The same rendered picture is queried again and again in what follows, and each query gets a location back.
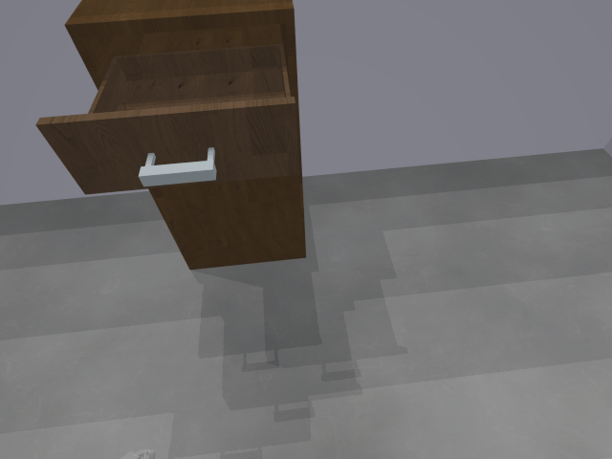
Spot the cabinet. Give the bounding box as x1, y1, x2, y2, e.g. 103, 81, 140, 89
65, 0, 306, 270

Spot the drawer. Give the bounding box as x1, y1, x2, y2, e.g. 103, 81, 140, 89
36, 44, 299, 195

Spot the handle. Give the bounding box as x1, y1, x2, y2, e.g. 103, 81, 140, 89
139, 147, 217, 186

